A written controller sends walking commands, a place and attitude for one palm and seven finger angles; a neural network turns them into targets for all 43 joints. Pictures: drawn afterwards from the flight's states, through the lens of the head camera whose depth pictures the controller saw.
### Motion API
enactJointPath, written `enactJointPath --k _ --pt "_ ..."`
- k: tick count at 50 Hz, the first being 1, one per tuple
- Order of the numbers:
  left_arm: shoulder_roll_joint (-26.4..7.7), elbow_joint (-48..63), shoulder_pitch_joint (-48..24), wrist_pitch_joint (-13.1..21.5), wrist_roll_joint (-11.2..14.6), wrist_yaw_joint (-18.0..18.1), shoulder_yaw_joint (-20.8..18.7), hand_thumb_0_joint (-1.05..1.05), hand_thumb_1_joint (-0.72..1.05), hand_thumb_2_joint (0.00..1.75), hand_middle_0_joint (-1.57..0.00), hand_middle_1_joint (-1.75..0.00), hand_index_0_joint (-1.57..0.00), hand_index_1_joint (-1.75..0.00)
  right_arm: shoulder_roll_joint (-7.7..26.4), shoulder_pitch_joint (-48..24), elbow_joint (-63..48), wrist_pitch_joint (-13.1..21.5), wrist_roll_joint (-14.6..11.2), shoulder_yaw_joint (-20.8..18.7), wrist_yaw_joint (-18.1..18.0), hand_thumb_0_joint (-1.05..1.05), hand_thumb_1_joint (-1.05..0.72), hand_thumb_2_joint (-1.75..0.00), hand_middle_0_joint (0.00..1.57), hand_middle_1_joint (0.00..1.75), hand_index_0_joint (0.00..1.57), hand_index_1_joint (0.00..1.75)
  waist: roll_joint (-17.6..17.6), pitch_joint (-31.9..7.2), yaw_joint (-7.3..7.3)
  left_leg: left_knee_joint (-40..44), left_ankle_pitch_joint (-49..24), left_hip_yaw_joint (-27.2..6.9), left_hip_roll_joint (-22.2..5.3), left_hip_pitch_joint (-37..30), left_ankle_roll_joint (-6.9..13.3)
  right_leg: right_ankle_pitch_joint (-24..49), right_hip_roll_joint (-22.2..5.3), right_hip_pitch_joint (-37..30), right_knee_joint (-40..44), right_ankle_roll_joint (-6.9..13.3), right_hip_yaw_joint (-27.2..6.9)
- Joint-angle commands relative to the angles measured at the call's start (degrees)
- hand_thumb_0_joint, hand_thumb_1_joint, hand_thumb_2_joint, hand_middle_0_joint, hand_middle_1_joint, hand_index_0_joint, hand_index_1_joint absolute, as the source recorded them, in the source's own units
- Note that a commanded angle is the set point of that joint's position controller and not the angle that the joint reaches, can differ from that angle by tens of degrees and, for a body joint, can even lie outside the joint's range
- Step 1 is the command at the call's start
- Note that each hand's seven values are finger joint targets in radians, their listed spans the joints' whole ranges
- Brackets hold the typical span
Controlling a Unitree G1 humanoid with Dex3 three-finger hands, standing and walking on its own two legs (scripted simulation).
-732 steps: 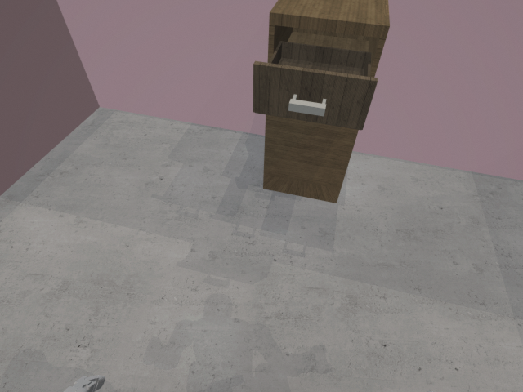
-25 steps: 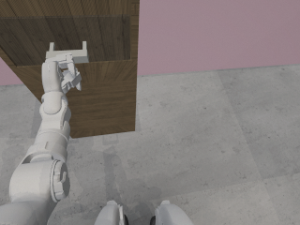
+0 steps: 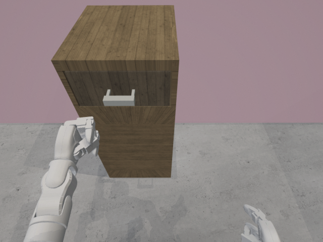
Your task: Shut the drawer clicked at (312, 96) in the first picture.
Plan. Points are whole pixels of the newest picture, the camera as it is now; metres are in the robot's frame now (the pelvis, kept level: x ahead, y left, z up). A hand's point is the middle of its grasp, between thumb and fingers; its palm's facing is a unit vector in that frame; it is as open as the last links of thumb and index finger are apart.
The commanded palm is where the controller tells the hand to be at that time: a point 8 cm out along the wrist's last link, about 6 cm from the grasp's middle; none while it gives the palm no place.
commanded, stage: draw the hand back to the body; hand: left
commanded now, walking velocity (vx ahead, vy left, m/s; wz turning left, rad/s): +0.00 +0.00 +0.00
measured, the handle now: (120, 96) +0.57 +0.17 +0.01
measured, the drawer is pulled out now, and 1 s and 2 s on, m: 0.00 0.00 0.00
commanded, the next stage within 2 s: step back with the hand held close in 0.84 s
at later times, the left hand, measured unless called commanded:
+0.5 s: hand (41, 175) +0.21 +0.22 +0.16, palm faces +0.29 -0.90 -0.31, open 3.3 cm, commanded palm +0.16 +0.27 +0.18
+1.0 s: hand (15, 186) +0.18 +0.23 +0.19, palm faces +0.38 -0.84 -0.38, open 3.3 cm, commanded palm +0.13 +0.28 +0.21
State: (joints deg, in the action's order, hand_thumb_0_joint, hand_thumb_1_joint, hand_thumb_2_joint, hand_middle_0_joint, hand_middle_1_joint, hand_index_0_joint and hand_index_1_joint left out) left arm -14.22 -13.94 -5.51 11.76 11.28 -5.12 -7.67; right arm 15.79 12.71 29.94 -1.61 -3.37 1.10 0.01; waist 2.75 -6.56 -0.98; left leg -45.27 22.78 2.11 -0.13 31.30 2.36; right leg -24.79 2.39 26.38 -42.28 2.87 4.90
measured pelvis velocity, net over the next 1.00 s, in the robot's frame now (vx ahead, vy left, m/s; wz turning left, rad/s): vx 0.00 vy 0.00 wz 0.00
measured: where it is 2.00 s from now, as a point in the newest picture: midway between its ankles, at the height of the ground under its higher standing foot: outside the picture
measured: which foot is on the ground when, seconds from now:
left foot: down 0.00-1.00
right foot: down 0.00-1.00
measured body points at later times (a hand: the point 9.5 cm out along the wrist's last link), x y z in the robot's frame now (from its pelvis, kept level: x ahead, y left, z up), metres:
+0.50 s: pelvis -0.01 +0.00 +0.03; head -0.03 -0.02 +0.48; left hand +0.19 +0.27 +0.18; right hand +0.18 -0.22 -0.05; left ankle +0.00 +0.09 -0.71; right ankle -0.04 -0.09 -0.71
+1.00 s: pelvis +0.00 +0.00 +0.03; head -0.02 -0.03 +0.48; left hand +0.15 +0.27 +0.21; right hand +0.19 -0.22 -0.05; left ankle +0.00 +0.09 -0.71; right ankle -0.04 -0.09 -0.71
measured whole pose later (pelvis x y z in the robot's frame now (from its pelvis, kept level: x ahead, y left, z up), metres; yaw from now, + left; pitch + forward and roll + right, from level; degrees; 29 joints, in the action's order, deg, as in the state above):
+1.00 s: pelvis +0.00 +0.00 +0.03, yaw +0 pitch -4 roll +0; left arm -18.9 26.8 30.9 5.5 4.7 5.9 -15.6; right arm 13.7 11.4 34.3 4.9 -1.0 1.9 -3.4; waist 3.9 0.3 3.3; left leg -25.5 14.4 2.5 0.6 7.4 2.0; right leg -15.9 2.6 2.4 -21.9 2.9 3.8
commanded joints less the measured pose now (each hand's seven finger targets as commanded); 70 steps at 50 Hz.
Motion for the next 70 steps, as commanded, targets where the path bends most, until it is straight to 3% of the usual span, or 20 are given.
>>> enactJointPath --k 1,5,10,14,17,21,27,33,36,38,45,48,49,51,54,56,62,63,68,70 --pt "-11.3 18.1 -7.2 -1.3 -4.1 6.2 -1.9 0.0 0.9 0.9 -1.4 -1.6 -1.4 -1.6 5.0 -5.1 -8.8 1.0 0.1 -1.7 -2.9 0.0 -0.9 -0.9 0.2 0.3 0.2 0.3 -3.9 -8.9 0.54 10.8 -16.2 -2.7 -0.1 -14.6 0.4 23.6 -2.7 -9.1 11.2 -2.2 -6.2" --pt "-13.5 21.0 -6.1 -3.9 -5.0 8.7 -3.9 0.0 0.9 0.9 -1.4 -1.6 -1.4 -1.6 4.6 -7.9 -8.1 0.3 0.2 -0.6 -4.3 0.0 -0.9 -0.9 0.2 0.3 0.2 0.3 -3.2 -4.2 1.0 15.4 -13.3 -2.6 -0.1 -17.5 0.6 18.8 -2.8 -12.1 15.9 -2.0 -6.7" --pt "-13.2 30.1 -1.4 -4.7 -5.7 10.3 -3.8 0.0 0.9 0.9 -1.4 -1.6 -1.4 -1.6 4.1 -9.5 -7.7 2.3 0.8 0.3 -4.7 0.0 -0.9 -0.9 0.2 0.3 0.2 0.3 2.7 -3.6 1.76 19.7 -16.6 -3.6 -0.4 -25.4 0.4 19.3 -2.3 -14.9 19.5 -1.0 -5.8" --pt "-11.1 34.6 6.8 -5.0 -5.7 10.5 -2.8 0.0 0.9 0.9 -1.4 -1.6 -1.4 -1.6 4.1 -9.9 -7.0 4.0 1.4 0.2 -4.3 0.0 -0.9 -0.9 0.2 0.3 0.2 0.3 0.7 -0.8 2.0 22.5 -17.4 -4.1 -0.9 -27.6 0.3 18.9 -2.0 -16.6 21.7 -1.0 -5.3" --pt "-12.1 36.0 12.2 -5.2 -5.8 10.6 -5.3 0.0 0.9 0.9 -1.4 -1.6 -1.4 -1.6 4.4 -10.1 -6.4 4.6 1.8 -0.1 -4.0 0.0 -0.9 -0.9 0.2 0.3 0.2 0.3 -2.9 1.5 2.52 23.8 -17.4 -3.8 -0.9 -27.5 0.3 19.1 -1.9 -17.4 23.5 -1.2 -5.0" --pt "-13.0 40.3 17.2 -4.5 -5.7 10.6 -8.1 0.0 0.9 0.9 -1.4 -1.6 -1.4 -1.6 3.9 -10.6 -6.0 5.2 2.1 -0.5 -3.8 0.0 -0.9 -0.9 0.2 0.3 0.2 0.3 -1.2 3.5 2.93 24.7 -16.5 -3.5 -0.9 -27.7 0.3 17.7 -2.3 -18.5 24.6 -1.1 -5.2" --pt "-15.4 51.3 25.9 -2.7 -5.7 11.3 -12.4 0.0 0.9 0.9 -1.4 -1.6 -1.4 -1.6 3.7 -10.1 -6.0 7.8 2.4 -0.9 -3.4 0.0 -0.9 -0.9 0.2 0.3 0.2 0.3 3.0 0.9 3.85 24.2 -20.2 -3.7 -0.8 -29.1 0.0 21.0 -2.4 -20.6 24.4 -0.9 -5.2" --pt "-16.0 53.3 35.0 -2.6 -5.5 11.4 -16.1 0.0 0.9 0.9 -1.4 -1.6 -1.4 -1.6 3.7 -10.1 -5.5 9.0 2.2 -1.8 -3.4 0.0 -0.9 -0.9 0.2 0.3 0.2 0.3 -0.8 4.1 4.42 22.8 -21.4 -3.0 -1.0 -28.0 0.1 22.7 -2.1 -19.2 25.6 -1.1 -5.6" --pt "-12.1 49.8 33.5 -2.7 -5.8 11.1 -12.5 0.0 0.9 0.9 -1.4 -1.6 -1.4 -1.6 3.8 -9.1 -4.6 8.9 2.1 -1.9 -3.4 0.0 -0.9 -0.9 0.2 0.3 0.2 0.3 -1.7 8.6 3.03 23.2 -18.2 -3.1 -1.2 -27.1 0.3 19.2 -2.3 -16.2 25.4 -1.3 -5.2" --pt "-12.3 49.5 31.5 -2.6 -6.1 11.2 -12.2 0.0 0.9 0.9 -1.4 -1.6 -1.4 -1.6 4.2 -8.9 -4.4 9.0 2.2 -2.1 -3.6 0.0 -0.9 -0.9 0.2 0.3 0.2 0.3 -1.6 9.2 2.93 23.4 -16.8 -3.3 -1.0 -27.2 0.3 17.3 -2.3 -15.3 26.2 -1.4 -5.2" --pt "-15.6 54.5 30.9 -1.8 -6.2 12.4 -14.9 0.0 0.9 0.9 -1.4 -1.6 -1.4 -1.6 3.6 -9.1 -5.0 10.3 2.5 -1.8 -4.3 0.0 -0.9 -0.9 0.2 0.3 0.2 0.3 1.1 1.5 4.44 22.4 -20.1 -3.3 -0.7 -28.9 0.4 21.7 -3.1 -19.9 24.1 -1.1 -5.9" --pt "-15.4 54.1 31.7 -2.4 -6.2 12.4 -15.1 0.0 0.9 0.9 -1.4 -1.6 -1.4 -1.6 3.4 -9.5 -4.8 10.6 2.6 -1.6 -4.3 0.0 -0.9 -0.9 0.2 0.3 0.2 0.3 1.6 3.2 4.59 22.0 -22.1 -3.1 -0.5 -28.7 0.2 24.1 -2.8 -19.6 24.5 -1.0 -6.0" --pt "-24.4 60.1 23.5 0.5 -6.6 12.7 -24.3 0.0 0.9 0.9 -1.4 -1.6 -1.4 -1.6 5.0 -8.9 -6.5 9.0 2.8 -2.2 -3.9 0.0 -0.9 -0.9 0.2 0.3 0.2 0.3 -1.0 8.6 2.13 20.3 -18.3 -4.9 -1.7 -24.1 1.5 27.5 -6.5 -14.4 27.4 -2.2 -12.8" --pt "-17.0 50.4 32.8 0.9 -7.1 11.9 -19.2 0.0 0.9 0.9 -1.4 -1.6 -1.4 -1.6 3.6 -8.6 -4.8 7.2 3.1 -2.6 -3.6 0.0 -0.9 -0.9 0.2 0.3 0.2 0.3 -4.6 8.8 1.65 18.7 -19.3 -4.8 -1.8 -23.7 1.3 31.1 -8.4 -14.1 26.8 -2.4 -12.4" --pt "-13.4 48.7 37.6 0.8 -7.3 11.1 -16.4 0.0 0.9 0.9 -1.4 -1.6 -1.4 -1.6 4.2 -8.2 -5.5 5.2 3.1 -3.4 -3.1 0.0 -0.9 -0.9 0.2 0.3 0.2 0.3 -2.3 5.1 1.29 19.7 -25.9 -4.3 -2.7 -24.4 1.2 34.0 -7.5 -16.1 23.7 -3.5 -9.2" --pt "-13.7 50.4 39.9 0.9 -7.3 11.0 -16.5 0.0 0.9 0.9 -1.4 -1.6 -1.4 -1.6 4.3 -8.1 -6.1 4.0 3.0 -3.9 -2.9 0.0 -0.9 -0.9 0.2 0.3 0.2 0.3 -0.7 1.8 1.35 20.2 -29.4 -4.3 -3.5 -24.9 1.5 34.2 -6.9 -17.2 21.9 -4.1 -8.1" --pt "-18.4 59.2 43.4 1.2 -6.8 12.1 -20.6 0.0 0.9 0.9 -1.4 -1.6 -1.4 -1.6 4.2 -8.4 -9.1 2.3 2.4 -4.3 -3.6 0.0 -0.9 -0.9 0.2 0.3 0.2 0.3 -1.7 -5.3 1.77 19.7 -34.4 -5.2 -4.4 -22.5 1.3 36.6 -6.1 -20.6 17.6 -3.7 -7.3" --pt "-20.2 61.0 43.1 1.3 -6.7 12.5 -21.9 0.0 0.9 0.9 -1.4 -1.6 -1.4 -1.6 4.6 -8.7 -9.3 2.3 2.6 -4.3 -4.0 0.0 -0.9 -0.9 0.2 0.3 0.2 0.3 0.3 -6.3 2.12 19.9 -35.1 -5.5 -4.5 -22.1 1.2 36.3 -5.8 -21.0 16.9 -3.6 -7.2" --pt "-19.3 60.5 45.4 1.2 -6.7 13.1 -22.1 0.0 0.9 0.9 -1.4 -1.6 -1.4 -1.6 4.4 -8.0 -9.1 2.7 2.9 -4.6 -4.6 0.0 -0.9 -0.9 0.2 0.3 0.2 0.3 3.0 -4.5 2.03 21.5 -33.2 -7.3 -5.7 -18.3 1.4 30.9 -4.3 -19.7 14.9 -3.4 -6.8" --pt "-18.1 58.5 45.4 1.3 -6.8 13.1 -21.3 0.0 0.9 0.9 -1.4 -1.6 -1.4 -1.6 4.1 -7.5 -8.5 2.9 2.8 -4.8 -4.5 0.0 -0.9 -0.9 0.2 0.3 0.2 0.3 1.5 -2.6 1.54 22.5 -28.9 -7.9 -6.2 -16.3 1.5 27.0 -4.1 -18.6 15.0 -3.4 -6.8"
